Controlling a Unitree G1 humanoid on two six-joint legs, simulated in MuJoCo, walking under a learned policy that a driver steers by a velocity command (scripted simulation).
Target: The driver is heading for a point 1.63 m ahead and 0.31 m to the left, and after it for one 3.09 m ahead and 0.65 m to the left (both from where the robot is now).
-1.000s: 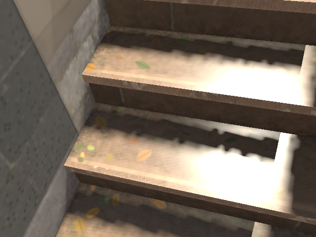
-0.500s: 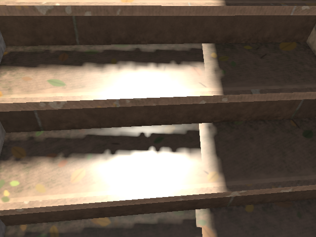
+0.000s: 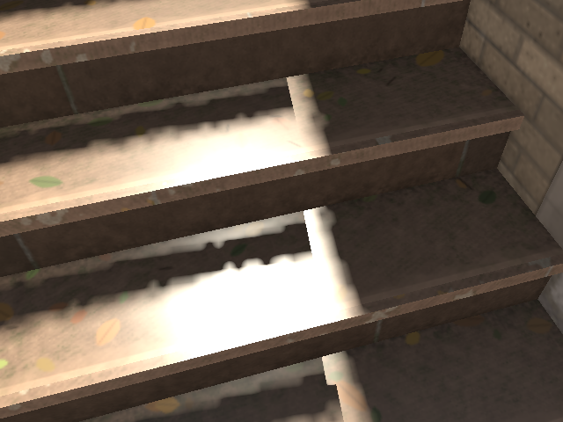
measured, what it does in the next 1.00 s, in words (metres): climbs: left foot, then right foot 0.18 m higher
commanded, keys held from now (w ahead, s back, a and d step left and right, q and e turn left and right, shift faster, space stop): w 1.00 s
